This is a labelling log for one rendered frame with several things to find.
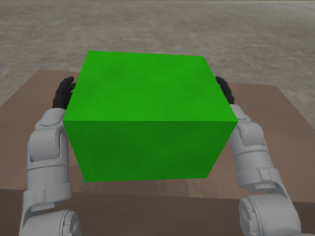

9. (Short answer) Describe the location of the left robot hand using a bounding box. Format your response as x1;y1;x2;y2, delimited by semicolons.
52;76;76;110

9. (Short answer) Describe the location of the robot left upper arm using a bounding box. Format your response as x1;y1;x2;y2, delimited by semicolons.
21;209;82;236

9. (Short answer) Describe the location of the left robot forearm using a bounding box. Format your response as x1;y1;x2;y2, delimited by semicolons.
19;107;73;236

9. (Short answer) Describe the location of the carton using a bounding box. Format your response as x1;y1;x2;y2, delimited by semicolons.
62;50;238;183

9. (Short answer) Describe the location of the robot right upper arm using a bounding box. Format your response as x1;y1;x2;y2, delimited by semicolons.
239;193;315;236

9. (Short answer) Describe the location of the right robot hand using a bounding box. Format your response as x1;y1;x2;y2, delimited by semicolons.
216;76;234;104

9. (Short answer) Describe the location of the pedestal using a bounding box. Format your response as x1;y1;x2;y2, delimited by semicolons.
0;70;315;236

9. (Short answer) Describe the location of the right robot forearm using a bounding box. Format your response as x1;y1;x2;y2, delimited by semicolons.
228;104;301;231

